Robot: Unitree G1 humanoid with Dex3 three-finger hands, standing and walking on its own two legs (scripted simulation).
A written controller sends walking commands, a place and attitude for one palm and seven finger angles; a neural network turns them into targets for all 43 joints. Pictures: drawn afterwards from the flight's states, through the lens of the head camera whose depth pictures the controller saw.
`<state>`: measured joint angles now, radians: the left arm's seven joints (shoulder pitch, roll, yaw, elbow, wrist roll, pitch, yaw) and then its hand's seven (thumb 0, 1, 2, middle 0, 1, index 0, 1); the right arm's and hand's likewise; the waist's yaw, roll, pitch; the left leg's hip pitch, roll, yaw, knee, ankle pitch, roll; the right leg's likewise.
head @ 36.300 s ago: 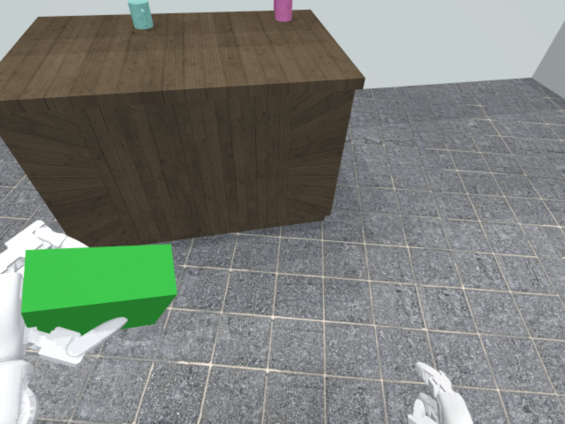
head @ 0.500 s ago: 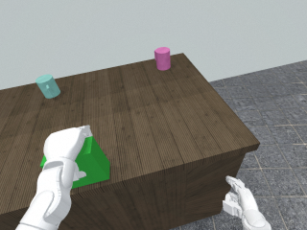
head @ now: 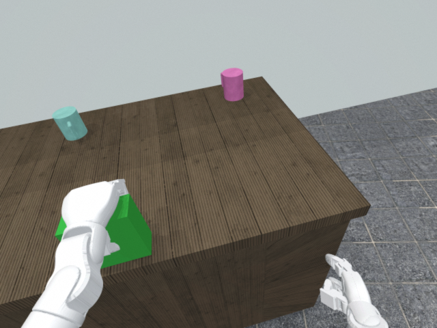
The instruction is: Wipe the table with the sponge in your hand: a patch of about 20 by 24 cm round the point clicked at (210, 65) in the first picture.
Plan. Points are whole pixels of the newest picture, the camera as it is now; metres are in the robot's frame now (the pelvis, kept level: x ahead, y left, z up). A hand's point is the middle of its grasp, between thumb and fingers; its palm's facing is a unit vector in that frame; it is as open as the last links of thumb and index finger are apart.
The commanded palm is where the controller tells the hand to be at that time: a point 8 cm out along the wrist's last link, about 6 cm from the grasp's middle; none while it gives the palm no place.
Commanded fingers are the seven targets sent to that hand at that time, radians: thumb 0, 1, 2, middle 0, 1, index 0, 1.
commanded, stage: wipe forward along the first lane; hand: left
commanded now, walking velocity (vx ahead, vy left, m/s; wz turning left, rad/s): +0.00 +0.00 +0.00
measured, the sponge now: (114, 240) +0.25 +0.27 +0.03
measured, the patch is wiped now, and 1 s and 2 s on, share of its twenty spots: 0.00 0.35 0.55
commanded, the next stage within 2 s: slide across to the middle lane in 1.44 s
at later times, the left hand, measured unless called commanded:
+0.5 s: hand (109, 197) +0.31 +0.29 +0.08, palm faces -0.07 -0.03 -1.00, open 9.9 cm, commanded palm +0.30 +0.29 +0.12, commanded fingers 0.00 0.10 1.30 -1.20 -1.60 -1.20 -1.60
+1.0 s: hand (111, 176) +0.37 +0.31 +0.09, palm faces -0.11 -0.01 -0.99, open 9.9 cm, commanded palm +0.36 +0.31 +0.12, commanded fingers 0.00 0.10 1.30 -1.20 -1.60 -1.20 -1.60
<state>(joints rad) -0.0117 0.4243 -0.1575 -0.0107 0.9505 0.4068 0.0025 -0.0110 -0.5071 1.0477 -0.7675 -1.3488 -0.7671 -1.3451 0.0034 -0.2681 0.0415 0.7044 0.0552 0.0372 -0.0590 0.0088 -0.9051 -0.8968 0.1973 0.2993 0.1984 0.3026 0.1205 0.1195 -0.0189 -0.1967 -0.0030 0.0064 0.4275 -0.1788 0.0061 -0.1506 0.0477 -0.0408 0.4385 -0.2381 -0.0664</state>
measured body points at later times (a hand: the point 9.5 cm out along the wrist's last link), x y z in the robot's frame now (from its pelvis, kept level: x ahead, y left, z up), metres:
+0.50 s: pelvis +0.00 -0.01 +0.00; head -0.01 -0.06 +0.44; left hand +0.31 +0.28 +0.14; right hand +0.19 -0.25 -0.12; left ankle +0.04 +0.12 -0.74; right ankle +0.00 -0.08 -0.74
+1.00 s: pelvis +0.00 -0.01 -0.01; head +0.01 -0.04 +0.44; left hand +0.37 +0.31 +0.14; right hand +0.14 -0.27 -0.14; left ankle +0.04 +0.12 -0.74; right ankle +0.00 -0.08 -0.74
